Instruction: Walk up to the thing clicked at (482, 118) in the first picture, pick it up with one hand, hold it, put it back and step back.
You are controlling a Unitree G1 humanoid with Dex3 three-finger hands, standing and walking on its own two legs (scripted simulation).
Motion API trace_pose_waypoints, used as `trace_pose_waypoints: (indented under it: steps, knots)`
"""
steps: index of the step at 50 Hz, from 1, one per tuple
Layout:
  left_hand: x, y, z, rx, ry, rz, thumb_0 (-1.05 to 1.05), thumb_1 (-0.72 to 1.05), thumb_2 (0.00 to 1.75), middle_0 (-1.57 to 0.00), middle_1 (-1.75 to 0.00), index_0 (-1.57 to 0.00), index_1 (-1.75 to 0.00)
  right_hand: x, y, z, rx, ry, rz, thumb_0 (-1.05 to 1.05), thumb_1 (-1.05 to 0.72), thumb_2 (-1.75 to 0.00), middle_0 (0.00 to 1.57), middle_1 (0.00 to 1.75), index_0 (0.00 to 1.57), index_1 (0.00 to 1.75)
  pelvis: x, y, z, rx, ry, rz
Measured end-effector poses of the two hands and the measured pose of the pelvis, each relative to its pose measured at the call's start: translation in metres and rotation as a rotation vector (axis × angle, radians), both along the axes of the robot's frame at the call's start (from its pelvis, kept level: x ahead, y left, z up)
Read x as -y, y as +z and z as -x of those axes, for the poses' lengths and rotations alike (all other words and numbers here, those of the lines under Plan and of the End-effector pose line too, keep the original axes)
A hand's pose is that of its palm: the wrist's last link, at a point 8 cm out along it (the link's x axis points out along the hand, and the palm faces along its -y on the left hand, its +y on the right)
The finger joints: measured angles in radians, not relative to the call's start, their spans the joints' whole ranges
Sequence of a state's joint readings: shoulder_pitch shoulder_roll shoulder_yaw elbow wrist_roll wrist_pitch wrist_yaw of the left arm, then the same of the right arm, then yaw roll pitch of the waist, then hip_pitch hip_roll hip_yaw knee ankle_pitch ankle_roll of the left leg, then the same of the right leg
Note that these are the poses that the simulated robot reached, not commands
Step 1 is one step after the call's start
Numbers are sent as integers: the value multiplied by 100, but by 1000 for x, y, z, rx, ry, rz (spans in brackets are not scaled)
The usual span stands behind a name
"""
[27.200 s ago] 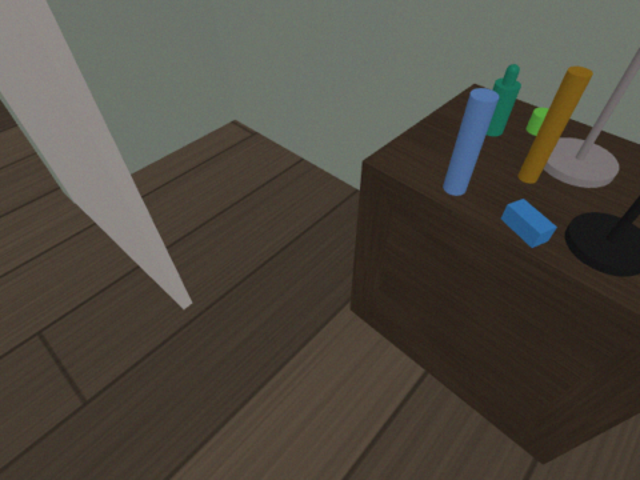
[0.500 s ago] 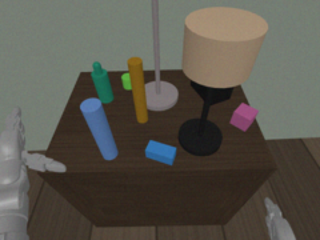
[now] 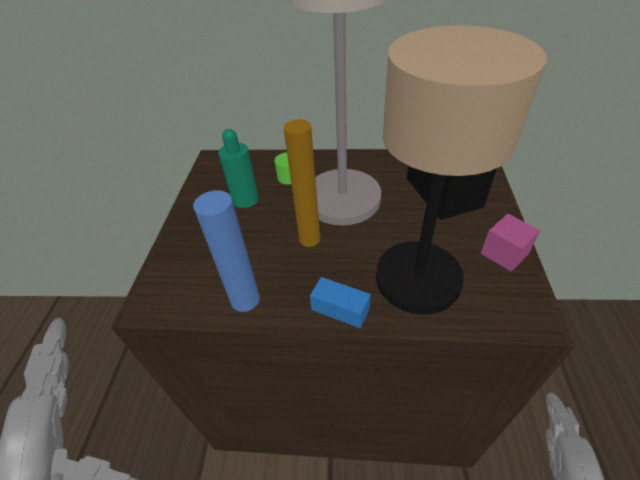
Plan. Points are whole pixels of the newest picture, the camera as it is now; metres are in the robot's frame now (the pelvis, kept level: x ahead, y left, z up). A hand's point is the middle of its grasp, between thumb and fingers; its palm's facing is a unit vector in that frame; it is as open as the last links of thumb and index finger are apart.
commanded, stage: sink last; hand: left
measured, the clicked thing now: (231, 257) +0.43 +0.17 +0.04
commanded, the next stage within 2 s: home in 0.20 s
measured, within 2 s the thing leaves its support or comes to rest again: neither
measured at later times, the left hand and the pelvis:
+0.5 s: hand (117, 426) +0.17 +0.23 +0.07, palm faces +0.26 -0.90 -0.35, open 17.6 cm; pelvis -0.01 +0.00 +0.00, yaw -1 degrees
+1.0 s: hand (210, 457) +0.18 +0.18 -0.07, palm faces +0.09 -0.97 -0.21, open 17.6 cm; pelvis +0.00 +0.00 +0.00, yaw -1 degrees
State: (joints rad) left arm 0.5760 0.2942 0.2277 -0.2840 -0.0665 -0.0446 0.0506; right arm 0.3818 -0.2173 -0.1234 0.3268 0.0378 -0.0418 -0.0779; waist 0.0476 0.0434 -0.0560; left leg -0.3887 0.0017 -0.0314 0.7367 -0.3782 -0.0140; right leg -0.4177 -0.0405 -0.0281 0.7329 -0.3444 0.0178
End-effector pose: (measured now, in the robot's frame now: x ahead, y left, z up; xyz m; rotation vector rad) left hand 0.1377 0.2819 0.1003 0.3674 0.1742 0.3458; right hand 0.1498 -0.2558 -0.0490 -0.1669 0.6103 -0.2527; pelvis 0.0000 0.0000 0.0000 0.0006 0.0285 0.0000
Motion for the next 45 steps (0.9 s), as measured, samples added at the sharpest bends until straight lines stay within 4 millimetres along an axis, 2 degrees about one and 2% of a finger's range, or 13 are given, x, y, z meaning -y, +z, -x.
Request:
trace_pose_waypoints:
  steps: [6, 13, 19, 23, 26, 31, 39, 42, 45]
  knots:
    - [-5, 12, -1, 67, -9, -45, -1, -47, 1, -4, -5, -6, -4, 5, -1, 12, 5, -8, 5, -1, 57, -4, 6, 5, 6, 5, 2, 0, 7, 12, -5, -6]
    - [-5, 1, 0, 62, -26, -30, -1, -49, 1, -4, -4, -5, -4, 5, -2, 25, -6, -8, 7, -2, 56, -4, 6, 5, 6, 5, 1, 0, 12, 20, -14, -8]
    - [-1, 0, 0, 72, -46, -23, -1, -52, 2, -5, -5, -6, -5, 6, 4, 22, 18, -8, 26, -2, 51, -7, 7, 6, 7, 7, -1, 2, 11, 24, -16, -4]
    - [2, -5, -1, 74, -57, -8, -1, -56, 2, -5, -5, -6, -5, -5, 3, 17, 23, 19, 10, -1, 37, -19, 9, 10, 9, 11, -2, 2, 10, 26, -16, -4]
    - [8, -19, -2, 38, -62, 30, -1, -58, 2, -5, -5, -6, -5, -23, -2, 10, 15, 60, -26, -1, 21, -29, 10, 13, 10, 13, -2, 2, 10, 22, -15, -3]
    - [20, -61, 2, -114, -61, 118, -1, -59, 2, -5, -5, -5, -5, -43, -8, 2, 2, 101, -65, -1, -7, -44, 13, 17, 12, 17, -4, 2, 8, 7, -11, -3]
    - [47, -136, 2, -377, -80, 257, -1, -60, 2, -5, -4, -5, -5, -31, -7, 2, -24, 76, -10, 0, -55, -70, 17, 24, 17, 24, -5, -1, 6, -18, -12, -5]
    - [57, -152, -6, -426, -101, 283, -1, -60, 2, -5, -4, -5, -5, -28, -4, 4, -30, 74, 8, 0, -68, -77, 18, 26, 18, 26, -4, -2, 6, -25, -14, -3]
    - [61, -158, -14, -444, -113, 289, -1, -59, 2, -5, -4, -5, -5, -28, -3, 6, -35, 70, 14, 0, -77, -83, 19, 28, 19, 28, -3, -2, 4, -28, -18, 0]
